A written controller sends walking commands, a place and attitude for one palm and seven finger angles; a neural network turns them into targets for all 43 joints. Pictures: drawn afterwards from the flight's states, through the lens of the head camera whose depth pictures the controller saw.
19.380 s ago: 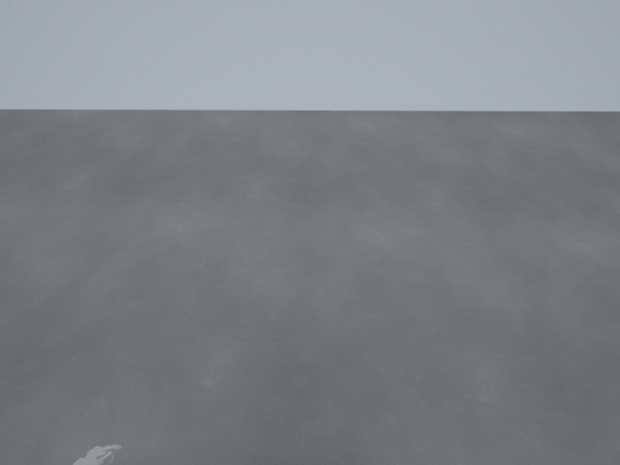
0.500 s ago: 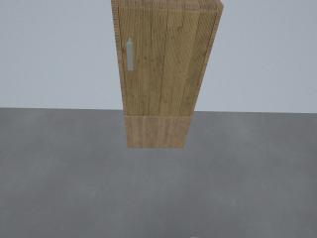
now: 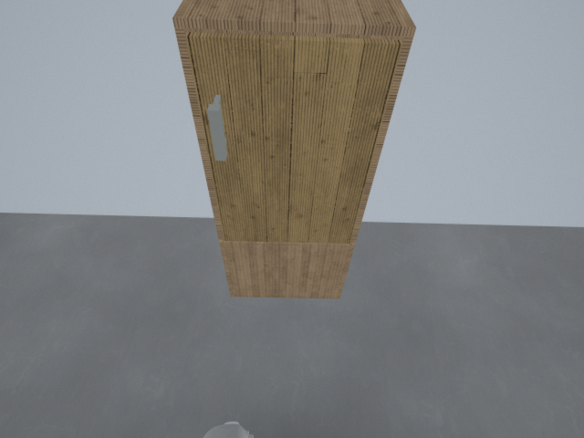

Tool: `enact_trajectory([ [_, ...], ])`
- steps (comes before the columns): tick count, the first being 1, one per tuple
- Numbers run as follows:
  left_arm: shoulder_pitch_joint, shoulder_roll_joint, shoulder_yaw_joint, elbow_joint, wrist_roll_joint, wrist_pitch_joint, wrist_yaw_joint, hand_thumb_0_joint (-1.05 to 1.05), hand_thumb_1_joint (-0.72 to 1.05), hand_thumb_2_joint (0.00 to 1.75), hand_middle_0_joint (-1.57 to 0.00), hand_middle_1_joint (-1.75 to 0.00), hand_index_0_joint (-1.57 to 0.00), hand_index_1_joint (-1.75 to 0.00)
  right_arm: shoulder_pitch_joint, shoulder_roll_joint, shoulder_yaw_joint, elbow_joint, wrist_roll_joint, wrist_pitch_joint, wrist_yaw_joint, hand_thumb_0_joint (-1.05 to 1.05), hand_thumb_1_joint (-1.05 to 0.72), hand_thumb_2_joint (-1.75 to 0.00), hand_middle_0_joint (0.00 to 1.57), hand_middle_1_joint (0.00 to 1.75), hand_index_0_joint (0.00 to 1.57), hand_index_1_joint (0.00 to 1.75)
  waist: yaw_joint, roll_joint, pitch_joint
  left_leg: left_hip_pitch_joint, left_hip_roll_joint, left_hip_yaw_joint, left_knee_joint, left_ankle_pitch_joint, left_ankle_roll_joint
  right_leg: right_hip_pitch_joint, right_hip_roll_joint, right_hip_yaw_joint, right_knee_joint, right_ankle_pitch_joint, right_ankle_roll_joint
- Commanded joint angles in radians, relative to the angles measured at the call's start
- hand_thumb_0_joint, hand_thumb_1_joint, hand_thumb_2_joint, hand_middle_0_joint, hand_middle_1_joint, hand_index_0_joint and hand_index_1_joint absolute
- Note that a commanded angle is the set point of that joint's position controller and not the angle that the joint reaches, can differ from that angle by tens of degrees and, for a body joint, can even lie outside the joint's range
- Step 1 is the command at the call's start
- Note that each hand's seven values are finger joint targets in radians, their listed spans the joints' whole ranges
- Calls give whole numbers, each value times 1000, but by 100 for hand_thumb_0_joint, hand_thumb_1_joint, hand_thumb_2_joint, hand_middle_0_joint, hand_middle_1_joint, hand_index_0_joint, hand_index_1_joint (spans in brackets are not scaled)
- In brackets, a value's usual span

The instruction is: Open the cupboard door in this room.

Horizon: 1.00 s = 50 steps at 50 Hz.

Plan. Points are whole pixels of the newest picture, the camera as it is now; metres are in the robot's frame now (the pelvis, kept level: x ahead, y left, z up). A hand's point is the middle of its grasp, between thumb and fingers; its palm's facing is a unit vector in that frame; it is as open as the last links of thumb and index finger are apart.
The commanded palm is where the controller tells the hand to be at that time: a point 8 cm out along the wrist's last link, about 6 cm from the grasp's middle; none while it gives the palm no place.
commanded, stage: take the last steps up to it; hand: left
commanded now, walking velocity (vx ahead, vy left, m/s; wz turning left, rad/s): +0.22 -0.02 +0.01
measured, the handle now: (219, 128) +0.67 +0.20 +0.04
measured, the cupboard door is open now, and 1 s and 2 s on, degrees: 0 0 0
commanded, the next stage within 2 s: come to a stop and stand still in 0.16 s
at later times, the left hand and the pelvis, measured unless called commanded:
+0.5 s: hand (179, 394) +0.21 +0.20 -0.18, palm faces +0.00 -0.98 -0.19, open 7.3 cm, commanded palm none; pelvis +0.15 +0.02 +0.00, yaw -1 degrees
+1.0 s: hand (171, 410) +0.19 +0.21 -0.17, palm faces +0.04 -0.97 -0.25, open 7.3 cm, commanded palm none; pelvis +0.13 +0.01 +0.00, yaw -1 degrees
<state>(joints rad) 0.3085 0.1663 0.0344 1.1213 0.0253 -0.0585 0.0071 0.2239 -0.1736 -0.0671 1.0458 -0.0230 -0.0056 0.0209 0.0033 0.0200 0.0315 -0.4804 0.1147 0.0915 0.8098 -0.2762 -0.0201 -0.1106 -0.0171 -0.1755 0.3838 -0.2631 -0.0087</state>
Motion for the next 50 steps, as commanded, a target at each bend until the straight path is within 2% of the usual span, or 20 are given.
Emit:
enact_trajectory([
  [1, 47, 144, 27, -24, 1, -12, 5, 0, 90, 90, -20, -30, -20, -30, -24, -27, 3, -60, 3, -29, 5, 0, -90, -90, 20, 30, 20, 30, 0, -129, 67, 109, -14, 18, -157, 17, 8, -93, -272, 189, -151, 46, -133],
  [3, 30, 138, 27, -25, -6, -2, 4, 0, 90, 90, -20, -30, -20, -30, 61, -50, 3, -26, 0, -42, -1, 0, -90, -90, 20, 30, 20, 30, -46, -64, 30, 316, -45, 48, -297, 81, 7, -159, -215, 134, -36, 45, -95],
  [4, 43, 112, 21, -29, -9, 1, 0, 0, 90, 90, -20, -30, -20, -30, 153, -100, -5, 2, -3, -51, -9, 0, -90, -90, 20, 30, 20, 30, -80, 38, -20, 474, -4, -18, -363, 77, 26, -225, -155, 95, 148, 72, -62],
  [5, 73, 60, 12, -45, -15, 2, -7, 0, 90, 90, -20, -30, -20, -30, 255, -200, -27, 23, -14, -58, -21, 0, -90, -90, 20, 30, 20, 30, -105, 244, -92, 627, 221, -311, -444, 111, 114, -392, -49, 9, 412, -106, -7],
  [6, 22, 63, 5, -73, -9, 5, -3, 0, 90, 90, -20, -30, -20, -30, 306, -250, -38, 37, -10, -48, -31, 0, -90, -90, 20, 30, 20, 30, -125, 353, -105, 615, 333, -479, -553, 107, 179, -479, -14, 55, 639, -346, 7],
  [9, -29, 59, 13, -51, -3, 10, -13, 0, 90, 90, -20, -30, -20, -30, 142, -144, -5, 2, -3, -52, -42, 0, -90, -90, 20, 30, 20, 30, -55, 96, 25, 407, 273, -311, -583, 201, 187, -497, -110, 150, 776, -169, 8],
  [12, 25, 29, 13, -24, -1, 26, -13, 0, 90, 90, -20, -30, -20, -30, 117, -91, 9, 10, 5, -74, -47, 0, -90, -90, 20, 30, 20, 30, -8, 64, -21, 401, 188, -124, -572, 479, 140, -423, -110, 140, 734, -47, 35],
  [14, 35, 22, 11, -19, -1, 42, -4, 0, 90, 90, -20, -30, -20, -30, 115, -75, 14, 11, 9, -73, -52, 0, -90, -90, 20, 30, 20, 30, 3, 70, -18, 380, 170, -67, -556, 655, 132, -403, -103, 140, 712, -8, 50],
  [18, 19, 30, 12, -36, -4, 74, 11, 0, 90, 90, -20, -30, -20, -30, 83, -94, 17, 13, 9, -55, -66, 0, -90, -90, 20, 30, 20, 30, 23, 94, -16, 386, 163, -26, -496, 910, 117, -352, -70, 132, 576, 33, 60],
  [24, -101, 65, 17, -117, -2, 88, 17, 0, 90, 90, -20, -30, -20, -30, 97, -118, -18, 34, 1, -9, -73, 0, -90, -90, 20, 30, 20, 30, -19, 174, 40, 425, 186, -60, -420, 889, 141, -328, -50, 107, 373, -74, 31],
  [26, -93, 82, 23, -130, -4, 82, 19, 0, 90, 90, -20, -30, -20, -30, 85, -124, -27, 32, -2, 3, -70, 0, -90, -90, 20, 30, 20, 30, -10, 162, 40, 430, 188, -80, -372, 874, 132, -284, -46, 103, 277, -60, 16],
  [28, -9, 114, 32, -114, -2, 64, 18, 0, 90, 90, -20, -30, -20, -30, 75, -125, -34, 23, 6, 10, -63, 0, -90, -90, 20, 30, 20, 30, 36, 88, -34, 410, 122, -42, -227, 688, 75, -132, -69, 100, 56, 251, 19],
  [29, 28, 185, 43, -107, 6, 50, 27, 0, 90, 90, -20, -30, -20, -30, 124, -88, -34, 17, 16, 12, -56, 0, -90, -90, 20, 30, 20, 30, 32, -98, -130, 295, 27, 9, -48, 345, 26, 42, -220, 225, 58, 743, -21],
  [30, 54, 236, 51, -99, 2, 45, 31, 0, 90, 90, -20, -30, -20, -30, 136, -51, -28, -5, 25, 18, -49, 0, -90, -90, 20, 30, 20, 30, 38, -265, -167, 115, -114, 11, 152, -319, -8, 162, -409, 376, 108, 1213, -146],
  [31, 47, 224, 50, -106, -11, 45, 35, 0, 90, 90, -20, -30, -20, -30, 106, -60, -28, -13, 31, 38, -59, 0, -90, -90, 20, 30, 20, 30, 47, -247, -183, 118, -124, -97, 269, -410, -2, 93, -450, 378, 73, 1231, -205],
  [33, -59, 204, 50, -138, -9, 54, 41, 0, 90, 90, -20, -30, -20, -30, 63, -68, -28, -10, 21, 52, -55, 0, -90, -90, 20, 30, 20, 30, 27, -203, -107, 57, -106, -156, 430, -329, -11, 5, -399, 377, 48, 959, -222],
  [36, -106, 180, 46, -159, -10, 56, 46, 0, 90, 90, -20, -30, -20, -30, 41, -72, -23, -12, 12, 62, -41, 0, -90, -90, 20, 30, 20, 30, 15, -126, -115, 21, -97, -161, 452, -180, -27, -4, -327, 297, 30, 751, -171],
  [39, -109, 185, 47, -170, -3, 52, 42, 0, 90, 90, -20, -30, -20, -30, 32, -89, -17, -28, 6, 68, -33, 0, -90, -90, 20, 30, 20, 30, 15, -178, -111, 23, -95, -151, 382, -137, -45, -27, -307, 285, -9, 575, -152],
  [46, -81, 229, 56, -155, 12, 60, 24, 0, 90, 90, -20, -30, -20, -30, -33, -83, 6, -65, 15, 40, -24, 0, -90, -90, 20, 30, 20, 30, 47, -233, -83, 161, -96, -65, -40, -186, -30, -66, -268, 318, -77, 231, -153],
  [50, -121, 223, 50, -145, -1, 70, 23, 0, 90, 90, -20, -30, -20, -30, 79, -82, 17, -32, 16, 21, -30, 0, -90, -90, 20, 30, 20, 30, -15, -199, -87, 371, -106, -29, -376, -6, -11, -180, -224, 287, -44, 38, -84],
])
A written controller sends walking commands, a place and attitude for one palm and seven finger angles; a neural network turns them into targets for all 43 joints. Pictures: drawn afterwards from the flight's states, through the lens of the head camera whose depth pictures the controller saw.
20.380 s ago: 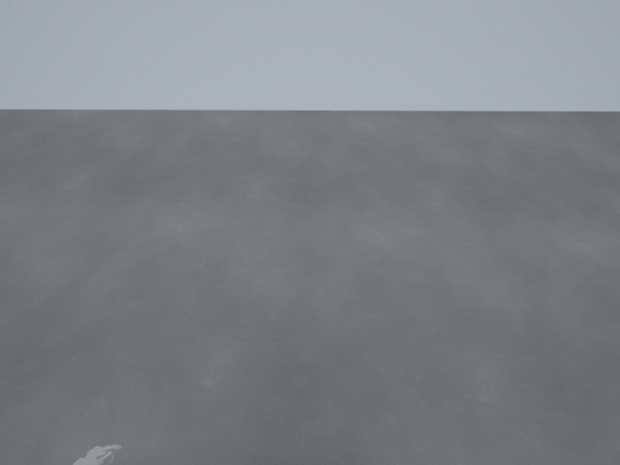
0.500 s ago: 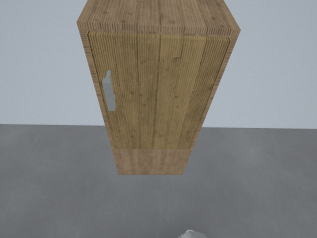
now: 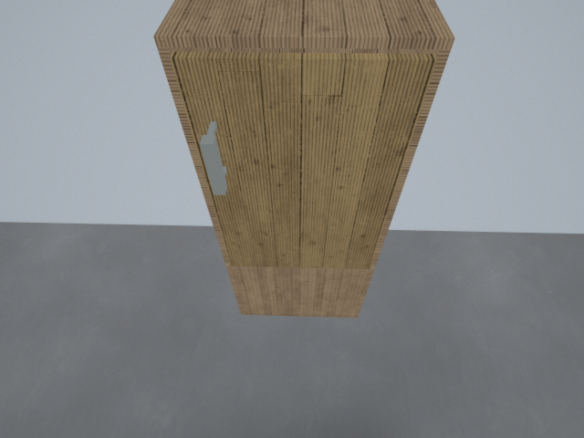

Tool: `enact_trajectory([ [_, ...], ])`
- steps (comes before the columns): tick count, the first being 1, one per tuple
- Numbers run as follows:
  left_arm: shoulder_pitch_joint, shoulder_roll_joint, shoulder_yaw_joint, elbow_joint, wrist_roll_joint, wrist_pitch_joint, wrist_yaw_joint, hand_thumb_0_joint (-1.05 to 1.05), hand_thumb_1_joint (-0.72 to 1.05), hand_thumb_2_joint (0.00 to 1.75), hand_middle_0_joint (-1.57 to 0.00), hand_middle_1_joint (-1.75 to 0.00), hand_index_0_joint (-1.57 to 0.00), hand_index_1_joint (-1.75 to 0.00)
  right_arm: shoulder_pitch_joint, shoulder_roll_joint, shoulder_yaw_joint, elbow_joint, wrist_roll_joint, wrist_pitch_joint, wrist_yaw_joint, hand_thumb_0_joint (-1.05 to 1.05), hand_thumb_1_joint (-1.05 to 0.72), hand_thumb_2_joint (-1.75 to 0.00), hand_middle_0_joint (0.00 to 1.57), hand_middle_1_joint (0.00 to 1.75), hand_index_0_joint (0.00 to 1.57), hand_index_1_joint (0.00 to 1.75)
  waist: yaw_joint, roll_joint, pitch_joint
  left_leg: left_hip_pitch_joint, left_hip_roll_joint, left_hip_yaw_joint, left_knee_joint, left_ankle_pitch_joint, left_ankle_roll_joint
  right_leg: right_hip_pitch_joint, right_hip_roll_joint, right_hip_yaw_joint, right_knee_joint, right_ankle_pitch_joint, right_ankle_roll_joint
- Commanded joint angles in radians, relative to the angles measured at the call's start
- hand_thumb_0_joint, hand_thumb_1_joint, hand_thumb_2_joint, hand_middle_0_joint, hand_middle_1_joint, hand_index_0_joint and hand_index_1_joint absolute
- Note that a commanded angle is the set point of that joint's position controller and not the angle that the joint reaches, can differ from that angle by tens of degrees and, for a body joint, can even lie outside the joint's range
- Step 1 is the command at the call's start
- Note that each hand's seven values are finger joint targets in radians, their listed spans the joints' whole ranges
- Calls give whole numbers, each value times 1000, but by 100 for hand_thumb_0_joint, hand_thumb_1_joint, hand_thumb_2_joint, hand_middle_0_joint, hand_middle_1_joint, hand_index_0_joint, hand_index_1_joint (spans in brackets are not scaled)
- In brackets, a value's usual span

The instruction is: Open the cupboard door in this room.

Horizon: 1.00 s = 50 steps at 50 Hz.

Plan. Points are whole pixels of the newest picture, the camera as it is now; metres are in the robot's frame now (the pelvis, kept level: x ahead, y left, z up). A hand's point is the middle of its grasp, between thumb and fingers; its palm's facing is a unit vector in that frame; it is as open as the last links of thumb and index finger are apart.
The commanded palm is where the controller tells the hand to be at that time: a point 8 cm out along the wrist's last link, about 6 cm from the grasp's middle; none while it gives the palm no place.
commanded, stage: come to a stop and stand still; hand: left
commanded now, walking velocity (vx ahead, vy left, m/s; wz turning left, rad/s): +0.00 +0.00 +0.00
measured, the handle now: (216, 159) +0.53 +0.19 +0.05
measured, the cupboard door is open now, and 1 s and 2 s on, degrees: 0 0 0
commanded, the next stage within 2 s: look again from close up in 0.44 s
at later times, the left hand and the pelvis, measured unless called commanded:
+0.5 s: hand out of the picture -0.03 +0.20 -0.17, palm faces +0.01 -0.98 -0.19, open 7.3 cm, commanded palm none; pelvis -0.03 +0.03 +0.01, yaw -1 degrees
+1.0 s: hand out of the picture -0.02 +0.21 -0.16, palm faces -0.01 -0.97 -0.23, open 7.3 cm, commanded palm none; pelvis -0.04 +0.03 +0.00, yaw -1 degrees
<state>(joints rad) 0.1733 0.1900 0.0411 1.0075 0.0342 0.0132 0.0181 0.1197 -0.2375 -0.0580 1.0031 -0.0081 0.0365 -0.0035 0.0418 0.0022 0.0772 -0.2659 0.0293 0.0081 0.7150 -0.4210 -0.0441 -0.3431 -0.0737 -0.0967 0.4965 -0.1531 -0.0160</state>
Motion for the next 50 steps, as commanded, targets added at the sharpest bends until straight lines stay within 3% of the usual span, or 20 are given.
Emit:
enact_trajectory([
  [1, 14, 170, 33, -28, -17, 3, 11, 0, 90, 90, -20, -30, -20, -30, 196, -35, 8, 22, 2, -29, -5, 0, -90, -90, 20, 30, 20, 30, -57, -95, -118, 226, 14, 20, -360, 166, 20, -24, -120, 172, -106, -185, -38],
  [2, 32, 116, 23, -38, -25, 9, 8, 0, 90, 90, -20, -30, -20, -30, 184, -90, -1, 5, -8, -35, -7, 0, -90, -90, 20, 30, 20, 30, -51, 112, -82, 179, 142, -149, -458, 99, 66, -88, -38, 112, -9, -252, 7],
  [3, 30, 80, 14, -44, -25, 13, 5, 0, 90, 90, -20, -30, -20, -30, 131, -144, -3, -21, -14, -33, -10, 0, -90, -90, 20, 30, 20, 30, -40, 233, -19, 1, 271, -266, -543, 24, 123, -48, 13, 32, 86, -271, 41],
  [4, 3, 87, 9, -28, -16, 25, 9, 0, 90, 90, -20, -30, -20, -30, 57, -128, 1, -26, -13, -35, -18, 0, -90, -90, 20, 30, 20, 30, -42, 295, 35, -122, 276, -291, -619, 3, 147, 2, 6, 65, 177, -297, 55],
  [6, 50, 91, 8, 4, -13, 25, 0, 0, 90, 90, -20, -30, -20, -30, 10, -90, 16, -23, -12, -41, -28, 0, -90, -90, 20, 30, 20, 30, 4, 212, 39, -73, 212, -191, -558, 179, 154, 12, 11, 87, 256, -241, 41],
  [8, 81, 78, -1, 32, -15, 14, -3, 0, 90, 90, -20, -30, -20, -30, 34, -80, 17, -5, -7, -47, -33, 0, -90, -90, 20, 30, 20, 30, -3, 172, -3, 33, 182, -120, -495, 360, 158, 7, 13, 81, 250, -230, 46],
  [11, 69, 63, -15, 44, -19, 2, 1, 0, 90, 90, -20, -30, -20, -30, 102, -68, 13, 36, -3, -52, -36, 0, -90, -90, 20, 30, 20, 30, -26, 114, -29, 140, 181, -109, -433, 573, 167, 31, 10, 64, 119, -221, 55],
  [13, 108, 61, -22, 71, -23, -9, 6, 0, 90, 90, -20, -30, -20, -30, 134, -68, 11, 59, 2, -56, -38, 0, -90, -90, 20, 30, 20, 30, -24, 102, -69, 183, 153, -100, -362, 658, 138, 113, 4, 63, -59, -89, 56],
  [15, 147, 93, -25, 102, -24, -23, 15, 0, 90, 90, -20, -30, -20, -30, 158, -37, 16, 67, 12, -62, -36, 0, -90, -90, 20, 30, 20, 30, -36, 27, -105, 145, 94, -65, -313, 564, 79, 234, -61, 127, -129, 192, 26],
  [16, 143, 104, -26, 105, -26, -24, 19, 0, 90, 90, -20, -30, -20, -30, 159, -28, 16, 68, 13, -61, -32, 0, -90, -90, 20, 30, 20, 30, -39, 34, -96, 131, 83, -60, -328, 500, 67, 243, -90, 123, -118, 241, 16],
  [18, 114, 88, -27, 112, -27, -28, 18, 0, 90, 90, -20, -30, -20, -30, 164, -25, 21, 82, 8, -52, -33, 0, -90, -90, 20, 30, 20, 30, -49, -117, -70, 150, 75, -48, -350, 396, 50, 180, -73, 138, -108, 189, -2],
  [22, 118, 64, -31, 113, -28, -23, 19, 0, 90, 90, -20, -30, -20, -30, 178, -14, 30, 109, 7, -59, -31, 0, -90, -90, 20, 30, 20, 30, -42, -43, -30, 131, 77, -51, -394, 329, 61, 160, -52, 126, -141, 38, 12],
  [26, 131, 55, -31, 117, -28, -20, 20, 0, 90, 90, -20, -30, -20, -30, 193, 0, 36, 123, 5, -57, -30, 0, -90, -90, 20, 30, 20, 30, -35, -30, 10, 97, 71, -55, -419, 234, 61, 144, -46, 127, -167, -45, 12],
  [27, 197, 71, -36, 130, -10, -56, 62, 0, 90, 90, -20, -30, -20, -30, 120, -35, 43, 53, 7, -77, -19, 0, -90, -90, 20, 30, 20, 30, -11, -51, -31, 47, 86, -16, -200, 455, 42, 174, -83, 164, -89, 398, 2],
  [28, 180, 105, -27, 90, -22, -64, 52, 0, 90, 90, -20, -30, -20, -30, 185, 8, 43, 29, 0, -68, -16, 0, -90, -90, 20, 30, 20, 30, -52, -3, -102, 53, 36, -21, -247, 200, 46, 196, -111, 194, -91, 226, -24],
  [29, 146, 96, -33, 74, -23, -61, 42, 0, 90, 90, -20, -30, -20, -30, 213, 12, 47, 32, -2, -67, -13, 0, -90, -90, 20, 30, 20, 30, -60, 19, -88, 40, 39, -31, -275, 177, 50, 147, -82, 178, -87, -7, -38],
  [31, 136, 78, -36, 55, -19, -51, 29, 0, 90, 90, -20, -30, -20, -30, 227, 12, 50, 18, -10, -73, -12, 0, -90, -90, 20, 30, 20, 30, -49, 142, -30, 5, 60, -50, -302, 220, 69, 102, -35, 139, -64, -111, -34],
  [37, 142, 62, -38, 45, -19, -40, 17, 0, 90, 90, -20, -30, -20, -30, 238, -8, 50, 1, -6, -68, -15, 0, -90, -90, 20, 30, 20, 30, -44, -29, 32, -42, 59, -67, -365, 117, 83, 93, -16, 137, -83, -171, -21],
  [42, 146, 65, -35, 43, -20, -38, 15, 0, 90, 90, -20, -30, -20, -30, 243, -15, 51, 18, -9, -69, -16, 0, -90, -90, 20, 30, 20, 30, -43, -4, 36, -32, 61, -69, -397, 89, 85, 85, -14, 144, -84, -165, -22],
  [50, 146, 74, -33, 54, -21, -45, 14, 0, 90, 90, -20, -30, -20, -30, 231, -21, 53, 46, -5, -75, -20, 0, -90, -90, 20, 30, 20, 30, -43, -33, -9, 38, 61, -36, -363, 211, 78, 100, -29, 159, -97, -73, -19],
])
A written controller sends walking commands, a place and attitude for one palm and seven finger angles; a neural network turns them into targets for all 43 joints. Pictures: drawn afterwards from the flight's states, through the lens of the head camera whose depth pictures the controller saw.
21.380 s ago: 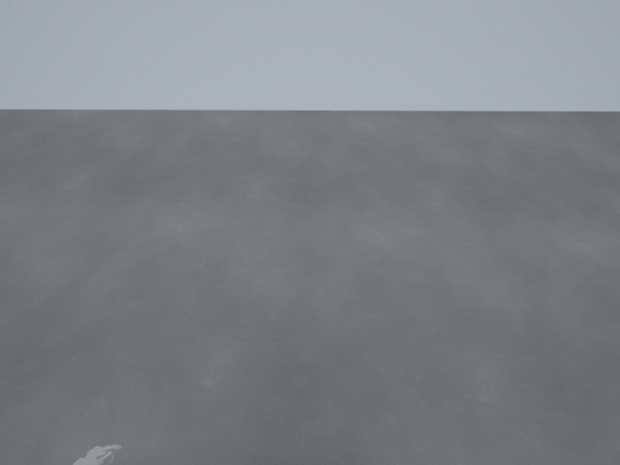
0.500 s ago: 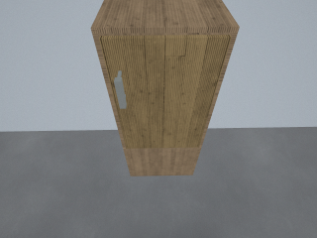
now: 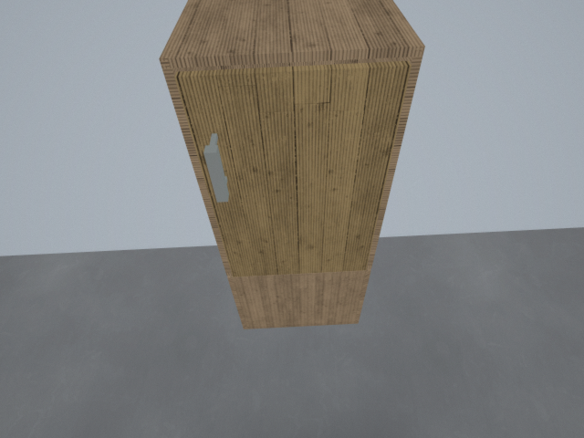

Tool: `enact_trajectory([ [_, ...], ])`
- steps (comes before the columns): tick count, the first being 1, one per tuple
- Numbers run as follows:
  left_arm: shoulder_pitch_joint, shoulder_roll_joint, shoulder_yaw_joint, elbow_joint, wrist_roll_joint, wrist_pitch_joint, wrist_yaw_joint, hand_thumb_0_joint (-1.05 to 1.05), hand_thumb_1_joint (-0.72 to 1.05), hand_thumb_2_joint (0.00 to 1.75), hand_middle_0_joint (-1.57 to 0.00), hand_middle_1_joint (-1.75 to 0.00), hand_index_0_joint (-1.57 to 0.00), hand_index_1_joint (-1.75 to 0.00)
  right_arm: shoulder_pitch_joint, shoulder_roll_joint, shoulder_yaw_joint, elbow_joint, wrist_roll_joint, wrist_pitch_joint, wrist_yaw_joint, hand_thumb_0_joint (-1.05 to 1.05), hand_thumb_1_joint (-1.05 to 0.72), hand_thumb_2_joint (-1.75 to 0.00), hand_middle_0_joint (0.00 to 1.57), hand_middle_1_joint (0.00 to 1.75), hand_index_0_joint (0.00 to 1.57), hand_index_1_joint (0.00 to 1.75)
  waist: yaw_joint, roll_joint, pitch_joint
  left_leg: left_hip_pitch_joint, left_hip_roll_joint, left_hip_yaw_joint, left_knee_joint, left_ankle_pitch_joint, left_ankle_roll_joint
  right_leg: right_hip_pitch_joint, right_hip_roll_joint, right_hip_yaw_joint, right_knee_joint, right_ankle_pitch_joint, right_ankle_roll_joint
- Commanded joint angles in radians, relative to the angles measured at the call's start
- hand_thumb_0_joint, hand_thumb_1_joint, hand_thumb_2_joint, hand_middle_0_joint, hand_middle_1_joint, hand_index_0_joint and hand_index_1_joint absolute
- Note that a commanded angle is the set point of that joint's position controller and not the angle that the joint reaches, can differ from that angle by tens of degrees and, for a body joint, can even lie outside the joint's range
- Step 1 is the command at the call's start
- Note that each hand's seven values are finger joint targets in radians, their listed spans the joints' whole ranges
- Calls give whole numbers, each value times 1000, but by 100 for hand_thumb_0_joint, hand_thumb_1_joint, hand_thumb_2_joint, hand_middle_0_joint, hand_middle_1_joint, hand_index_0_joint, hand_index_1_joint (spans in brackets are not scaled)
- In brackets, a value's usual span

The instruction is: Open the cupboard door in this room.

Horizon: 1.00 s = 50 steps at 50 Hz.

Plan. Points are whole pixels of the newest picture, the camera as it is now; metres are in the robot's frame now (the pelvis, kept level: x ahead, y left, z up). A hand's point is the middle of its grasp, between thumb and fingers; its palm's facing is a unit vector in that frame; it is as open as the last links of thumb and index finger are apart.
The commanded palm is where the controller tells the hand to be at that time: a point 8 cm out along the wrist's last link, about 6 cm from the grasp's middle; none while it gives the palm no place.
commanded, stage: look again from close up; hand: left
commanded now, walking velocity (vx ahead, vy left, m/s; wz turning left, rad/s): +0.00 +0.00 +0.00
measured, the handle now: (218, 168) +0.57 +0.18 +0.04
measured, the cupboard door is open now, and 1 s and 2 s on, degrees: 0 0 0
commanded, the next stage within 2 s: raise the hand with hooked fingers in 0.06 s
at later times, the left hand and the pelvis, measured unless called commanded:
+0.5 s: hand (179, 390) +0.19 +0.17 -0.02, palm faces +0.05 -1.00 -0.01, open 8.1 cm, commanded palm +0.13 +0.24 -0.04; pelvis -0.01 -0.02 -0.07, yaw +2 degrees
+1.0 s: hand (140, 368) +0.21 +0.23 -0.01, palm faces +0.10 -0.99 -0.06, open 11.1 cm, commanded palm +0.18 +0.28 +0.00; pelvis -0.01 -0.01 -0.07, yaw +2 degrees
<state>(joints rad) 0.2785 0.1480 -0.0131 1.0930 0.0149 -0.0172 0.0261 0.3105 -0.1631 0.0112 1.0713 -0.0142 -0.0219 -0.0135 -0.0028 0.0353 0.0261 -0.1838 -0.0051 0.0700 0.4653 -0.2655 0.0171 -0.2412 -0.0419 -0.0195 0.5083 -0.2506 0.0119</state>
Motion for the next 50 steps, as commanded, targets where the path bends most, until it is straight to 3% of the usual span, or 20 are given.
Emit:
enact_trajectory([
  [1, 40, 117, 23, -32, -1, -15, 7, 0, 90, 90, -20, -30, -20, -30, 38, -93, -17, -19, 1, -17, -10, 0, -90, -90, 20, 30, 20, 30, 0, -58, 40, -39, 97, -99, -112, 70, 18, 4, -59, 82, -107, 42, -49],
  [7, 36, 124, 27, -22, -1, -16, 6, 0, 90, 90, -20, -30, -20, -30, 26, -96, -17, -1, 2, -20, -15, 0, -90, -90, 20, 30, 20, 30, 5, -40, 16, -20, 103, -92, -104, 130, 14, 36, -63, 76, -96, 122, -49],
  [8, 144, 136, 29, 19, 1, -21, 48, 0, 90, 90, -20, -30, -20, -30, -82, -124, -30, -65, 14, -16, -7, 0, -90, -90, 20, 30, 20, 30, 52, -212, 25, -88, 126, -57, 106, 128, -18, 52, -122, 127, -109, 485, -25],
  [9, -644, 345, 145, -1528, -202, -254, 42, 0, 88, 89, -20, -32, -20, -32, -55, -279, -48, -403, 59, -165, -56, 0, -90, -90, 20, 30, 20, 30, -87, 13, -482, 143, 2, -53, -31, 204, 19, 133, -26, 58, -18, 337, -38],
  [10, -170, 294, 161, -1275, -120, -209, 95, 0, 85, 88, -20, -33, -20, -33, -142, -188, -37, -349, 49, -245, -95, 0, -90, -90, 20, 30, 20, 30, 19, 181, -434, 159, 24, -33, -41, 267, 17, 105, 28, 19, 23, 159, -61],
  [11, 86, 46, 24, -1101, -155, -77, 123, 0, 83, 87, -21, -34, -21, -34, -152, -148, -45, -345, 67, -274, -87, 0, -90, -90, 20, 30, 20, 30, -12, 168, -210, -1, 24, -58, -49, 169, -20, -10, 28, -50, 14, 47, -44],
  [13, -6, 48, 56, -1154, -183, -133, 93, 0, 78, 85, -21, -37, -21, -37, -143, -191, -57, -400, 59, -306, -80, 0, -90, -90, 20, 30, 20, 30, -53, -5, 6, -133, 7, -91, 18, 28, -5, -153, 30, -78, 5, -20, -25],
  [14, 27, 77, 110, -1106, -179, -189, 70, 0, 76, 84, -21, -39, -21, -39, -125, -205, -73, -415, 37, -315, -73, 0, -90, -90, 20, 30, 20, 30, -56, -95, -23, -181, 0, -88, 69, 1, -2, -212, 33, -87, 26, -72, -22],
  [15, 166, 38, 136, -1009, -190, -253, 28, 0, 74, 83, -21, -40, -21, -40, -134, -194, -84, -442, 23, -321, -63, 0, -90, -90, 20, 30, 20, 30, -13, -177, -30, -255, -3, -84, 123, -8, -9, -258, 41, -100, 71, -114, -23],
  [16, 286, 20, 144, -921, -198, -315, -27, 0, 71, 82, -21, -42, -21, -42, -150, -190, -94, -479, 22, -326, -44, 0, -90, -90, 20, 30, 20, 30, 27, -164, -39, -310, -13, -74, 177, 4, -20, -275, 37, -93, 122, -112, -29],
  [18, 399, -2, 180, -895, -240, -479, -154, 0, 67, 80, -22, -45, -22, -45, -175, -180, -112, -530, 12, -321, -9, 0, -90, -90, 20, 30, 20, 30, 71, -269, -114, -436, -19, -56, 303, 27, -31, -321, 42, -80, 258, -50, -35],
  [20, 374, 47, 218, -923, -270, -637, -298, 0, 62, 78, -22, -48, -22, -48, -201, -190, -126, -581, 11, -318, 16, 0, -90, -90, 20, 30, 20, 30, 70, -199, -180, -534, -31, -45, 421, 34, -36, -347, 32, -43, 369, 39, -40],
  [21, 401, 119, 295, -893, -273, -654, -345, 0, 60, 77, -22, -50, -22, -50, -189, -196, -135, -605, 18, -307, 25, 0, -90, -90, 20, 30, 20, 30, 92, -132, -205, -567, -37, -36, 459, 45, -33, -337, 23, -5, 401, 62, -49],
  [23, 333, 127, 277, -1042, -307, -601, -394, 0, 55, 75, -22, -53, -22, -53, -224, -203, -127, -695, 28, -286, 19, 0, -90, -90, 20, 30, 20, 30, 92, -55, -298, -574, -44, -13, 483, 31, -18, -335, 21, 11, 425, 38, -46],
  [25, 237, 155, 303, -1152, -350, -533, -384, 0, 50, 73, -23, -55, -23, -55, -230, -200, -119, -751, 45, -267, -2, 0, -90, -90, 20, 30, 20, 30, 69, -66, -292, -622, -46, -16, 502, -85, -12, -363, 16, 64, 362, -181, -33],
  [30, 46, 187, 285, -1481, -306, -551, -297, 0, 39, 68, -24, -63, -24, -63, -119, -184, -102, -724, 24, -242, -32, 0, -90, -90, 20, 30, 20, 30, -7, 69, -385, -514, 0, -71, 567, 72, 10, -421, 45, 26, 439, 62, -34],
  [33, 18, 172, 245, -1445, -295, -544, -324, 0, 32, 65, -24, -68, -24, -68, -98, -192, -86, -678, 20, -247, -44, 0, -90, -90, 20, 30, 20, 30, -44, 62, -382, -501, 13, -94, 587, 111, 13, -465, 57, -9, 462, 107, -36],
  [37, 13, 213, 279, -1316, -324, -433, -391, 0, 22, 61, -25, -74, -25, -74, -123, -204, -69, -665, 39, -249, -56, 0, -90, -90, 20, 30, 20, 30, -32, 39, -363, -540, 8, -105, 548, 34, 7, -431, 59, -12, 415, 5, -31],
  [41, 97, 259, 385, -1241, -365, -315, -390, 0, 13, 57, -25, -80, -25, -80, -152, -192, -65, -684, 48, -237, -62, 0, -90, -90, 20, 30, 20, 30, 33, -12, -418, -521, -2, -104, 478, 67, 3, -305, 54, -21, 376, 18, -28],
  [50, 1, 259, 383, -1227, -359, -388, -321, 0, -8, 48, -27, -93, -27, -93, -107, -208, -57, -672, 44, -259, -57, 0, -90, -90, 20, 30, 20, 30, 8, -23, -315, -499, 2, -101, 393, -18, -2, -351, 50, -40, 321, -108, -23],
])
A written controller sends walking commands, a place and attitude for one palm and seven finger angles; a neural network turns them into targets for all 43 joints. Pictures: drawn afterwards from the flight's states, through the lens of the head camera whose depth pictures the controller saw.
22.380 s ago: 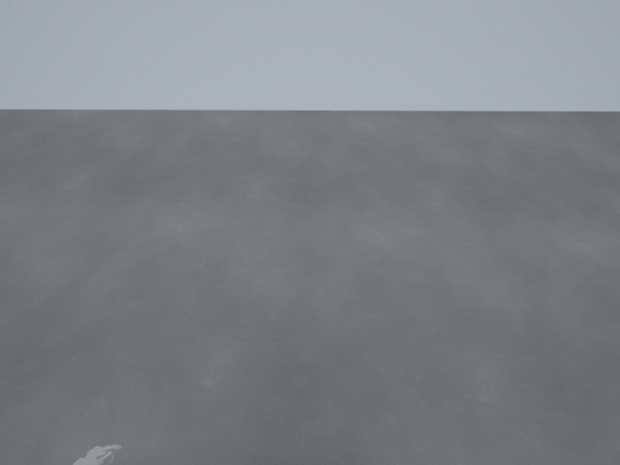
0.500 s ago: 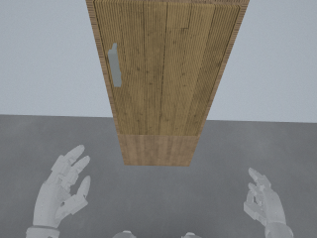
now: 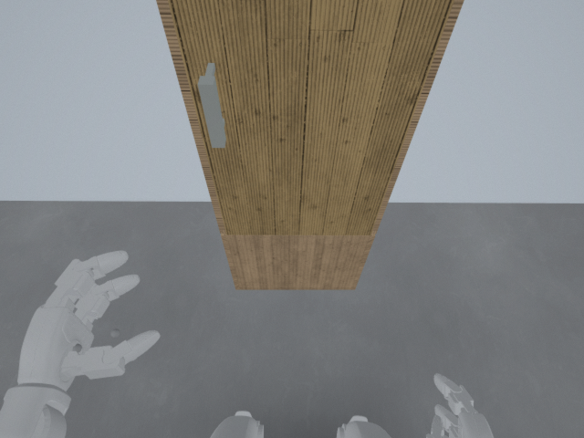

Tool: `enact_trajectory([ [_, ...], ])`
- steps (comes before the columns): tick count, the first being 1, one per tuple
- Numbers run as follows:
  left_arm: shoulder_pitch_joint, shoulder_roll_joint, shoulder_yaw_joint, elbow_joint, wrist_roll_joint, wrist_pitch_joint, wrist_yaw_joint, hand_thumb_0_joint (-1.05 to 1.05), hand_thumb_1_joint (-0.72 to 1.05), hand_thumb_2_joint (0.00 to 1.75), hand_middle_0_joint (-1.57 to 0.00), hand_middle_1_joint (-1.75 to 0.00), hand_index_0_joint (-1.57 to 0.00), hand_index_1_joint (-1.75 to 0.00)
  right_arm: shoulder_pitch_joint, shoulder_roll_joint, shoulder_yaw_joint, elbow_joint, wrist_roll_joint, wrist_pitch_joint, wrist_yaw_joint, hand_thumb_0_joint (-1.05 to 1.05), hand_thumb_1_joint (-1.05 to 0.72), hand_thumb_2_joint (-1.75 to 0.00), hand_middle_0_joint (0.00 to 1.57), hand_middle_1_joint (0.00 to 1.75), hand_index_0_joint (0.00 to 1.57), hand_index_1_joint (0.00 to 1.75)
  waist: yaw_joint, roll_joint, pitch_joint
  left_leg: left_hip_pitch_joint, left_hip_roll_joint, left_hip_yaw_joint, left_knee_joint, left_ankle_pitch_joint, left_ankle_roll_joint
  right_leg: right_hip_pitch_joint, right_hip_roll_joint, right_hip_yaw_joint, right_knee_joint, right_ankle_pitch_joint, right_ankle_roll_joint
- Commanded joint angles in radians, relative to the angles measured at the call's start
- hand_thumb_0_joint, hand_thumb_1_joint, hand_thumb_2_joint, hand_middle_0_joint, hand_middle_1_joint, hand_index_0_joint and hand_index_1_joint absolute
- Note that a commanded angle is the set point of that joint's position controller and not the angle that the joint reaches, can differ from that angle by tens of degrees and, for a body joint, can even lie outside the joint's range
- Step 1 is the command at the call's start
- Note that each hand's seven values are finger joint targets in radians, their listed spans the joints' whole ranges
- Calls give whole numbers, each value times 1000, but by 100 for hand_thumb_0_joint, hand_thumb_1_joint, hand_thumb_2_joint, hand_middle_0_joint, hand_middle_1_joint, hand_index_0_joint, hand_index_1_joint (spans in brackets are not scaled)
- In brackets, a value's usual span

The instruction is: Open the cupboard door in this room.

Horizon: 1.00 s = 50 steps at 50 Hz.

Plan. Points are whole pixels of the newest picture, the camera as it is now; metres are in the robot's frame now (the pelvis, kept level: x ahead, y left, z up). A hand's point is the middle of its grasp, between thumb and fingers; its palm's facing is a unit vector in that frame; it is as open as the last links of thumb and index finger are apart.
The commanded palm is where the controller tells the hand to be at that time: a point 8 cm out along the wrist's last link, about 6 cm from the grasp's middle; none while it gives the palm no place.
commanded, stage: raise the hand with hooked fingers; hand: left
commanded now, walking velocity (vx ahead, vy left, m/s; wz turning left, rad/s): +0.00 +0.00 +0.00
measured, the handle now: (214, 106) +0.59 +0.16 +0.11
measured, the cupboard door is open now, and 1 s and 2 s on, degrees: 0 0 0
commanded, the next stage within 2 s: move the hooked fingers beside the handle in 1.26 s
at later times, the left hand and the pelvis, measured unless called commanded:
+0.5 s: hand (71, 287) +0.27 +0.27 +0.10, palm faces +0.08 -1.00 -0.05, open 13.7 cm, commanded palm +0.24 +0.32 +0.11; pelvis +0.01 +0.01 +0.02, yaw +1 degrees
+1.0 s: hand (64, 245) +0.31 +0.28 +0.12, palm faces +0.06 -1.00 -0.02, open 14.0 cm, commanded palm +0.27 +0.32 +0.13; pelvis +0.01 +0.01 +0.04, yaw -1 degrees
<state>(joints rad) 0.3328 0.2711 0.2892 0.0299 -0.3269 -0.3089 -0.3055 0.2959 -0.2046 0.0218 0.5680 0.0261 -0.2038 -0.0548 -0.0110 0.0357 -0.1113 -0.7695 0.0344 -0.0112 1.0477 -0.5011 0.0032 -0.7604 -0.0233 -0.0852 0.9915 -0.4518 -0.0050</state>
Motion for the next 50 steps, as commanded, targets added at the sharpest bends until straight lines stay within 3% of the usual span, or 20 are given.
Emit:
enact_trajectory([
  [1, -71, 149, 81, -153, -18, -99, 2, 0, -10, 47, -27, -94, -27, -94, -91, -173, -66, -169, 5, -80, -17, 0, -90, -90, 20, 30, 20, 30, 16, -23, -170, 92, -37, -20, -193, 220, 14, 176, 33, 29, -166, 93, -11],
  [4, -109, 164, 77, -156, -15, -101, -13, 0, -17, 44, -28, -99, -28, -99, -75, -183, -65, -168, 11, -88, -21, 0, -90, -90, 20, 30, 20, 30, 11, 21, -175, 132, -37, -17, -223, 209, 14, 175, 32, 23, -181, 88, -11],
  [6, -140, 200, 104, -152, -19, -96, -13, 0, -22, 42, -28, -102, -28, -102, -70, -192, -65, -166, 12, -88, -26, 0, -90, -90, 20, 30, 20, 30, 15, 1, -173, 148, -34, -25, -237, 218, 14, 193, 36, 18, -185, 98, -14],
  [9, -169, 211, 114, -155, -20, -90, -11, 0, -29, 39, -29, -107, -29, -107, -66, -190, -60, -162, 13, -91, -28, 0, -90, -90, 20, 30, 20, 30, 20, 59, -179, 189, -34, -22, -258, 245, 9, 213, 35, 13, -194, 132, -17],
  [16, -274, 241, 131, -78, -27, -35, -33, 0, -45, 32, -30, -117, -30, -117, -63, -200, -48, -163, 14, -78, -29, 0, -90, -90, 20, 30, 20, 30, 13, 53, -140, 233, -32, -30, -294, 275, 5, 238, 46, 3, -221, 184, -20],
  [18, -312, 252, 137, -67, -25, -18, -46, 0, -50, 30, -30, -120, -30, -120, -63, -198, -47, -163, 18, -75, -31, 0, -90, -90, 20, 30, 20, 30, 13, 56, -158, 259, -32, -27, -302, 298, 4, 254, 44, 4, -231, 213, -18],
  [22, -391, 279, 150, -44, -28, 7, -72, 0, -50, 30, -30, -120, -30, -120, -64, -199, -39, -158, 18, -69, -34, 0, -90, -90, 20, 30, 20, 30, 14, 64, -175, 296, -32, -30, -313, 355, 0, 283, 47, 2, -239, 267, -21],
  [26, -446, 320, 189, 27, -38, 28, -96, 0, -50, 30, -30, -120, -30, -120, -64, -206, -36, -149, 15, -63, -40, 0, -90, -90, 20, 30, 20, 30, 17, 32, -163, 301, -34, -30, -321, 366, 2, 305, 50, 6, -257, 289, -23],
  [33, -571, 374, 223, 87, -42, 43, -141, 0, -50, 30, -30, -120, -30, -120, -65, -207, -34, -137, 18, -54, -48, 0, -90, -90, 20, 30, 20, 30, 17, 56, -198, 349, -34, -21, -342, 394, 4, 339, 44, 18, -287, 321, -23],
  [36, -604, 393, 239, 151, -49, 56, -153, 0, -50, 30, -30, -120, -30, -120, -61, -211, -32, -134, 19, -49, -51, 0, -90, -90, 20, 30, 20, 30, 22, 31, -171, 338, -37, -19, -350, 387, 5, 354, 45, 21, -301, 321, -26],
  [38, -647, 408, 240, 160, -40, 60, -160, 0, -50, 30, -30, -120, -30, -120, -60, -210, -32, -134, 23, -45, -53, 0, -90, -90, 20, 30, 20, 30, 20, 72, -180, 355, -36, -16, -365, 377, 4, 351, 42, 23, -310, 307, -25],
  [41, -581, 377, 227, 200, -48, 64, -171, 0, -50, 30, -30, -120, -30, -120, -52, -214, -37, -144, 21, -43, -48, 0, -90, -90, 20, 30, 20, 30, 31, 12, -182, 354, -37, -16, -367, 405, 8, 375, 45, 21, -313, 335, -26],
  [44, -584, 377, 227, 182, -48, 57, -171, 0, -50, 30, -30, -120, -30, -120, -51, -213, -41, -145, 23, -38, -40, 0, -90, -90, 20, 30, 20, 30, 29, 32, -188, 357, -38, -9, -371, 403, 7, 369, 43, 23, -316, 342, -23],
  [46, -599, 392, 238, 181, -49, 51, -163, 0, -50, 30, -30, -120, -30, -120, -50, -217, -40, -148, 18, -34, -38, 0, -90, -90, 20, 30, 20, 30, 30, 14, -162, 340, -38, -10, -373, 384, 8, 370, 45, 23, -317, 322, -25],
  [50, -612, 401, 252, 145, -39, 29, -140, 0, -50, 30, -30, -120, -30, -120, -48, -209, -43, -149, 18, -31, -39, 0, -90, -90, 20, 30, 20, 30, 27, 48, -193, 364, -38, -3, -375, 397, 9, 375, 42, 31, -319, 338, -21],
])
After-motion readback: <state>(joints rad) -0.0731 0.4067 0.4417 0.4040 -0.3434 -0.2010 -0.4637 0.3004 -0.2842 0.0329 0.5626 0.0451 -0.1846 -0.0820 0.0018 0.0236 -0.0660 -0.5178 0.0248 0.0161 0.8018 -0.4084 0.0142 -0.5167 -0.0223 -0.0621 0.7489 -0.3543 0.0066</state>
